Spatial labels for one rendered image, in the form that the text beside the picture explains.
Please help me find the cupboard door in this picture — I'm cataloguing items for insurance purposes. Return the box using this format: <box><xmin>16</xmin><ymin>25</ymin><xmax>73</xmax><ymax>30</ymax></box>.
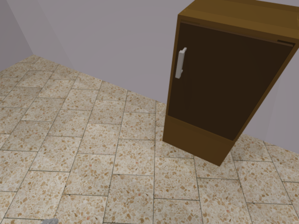
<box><xmin>168</xmin><ymin>21</ymin><xmax>293</xmax><ymax>141</ymax></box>

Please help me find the handle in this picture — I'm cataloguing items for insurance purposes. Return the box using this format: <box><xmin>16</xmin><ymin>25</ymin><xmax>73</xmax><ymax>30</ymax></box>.
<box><xmin>175</xmin><ymin>48</ymin><xmax>187</xmax><ymax>78</ymax></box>

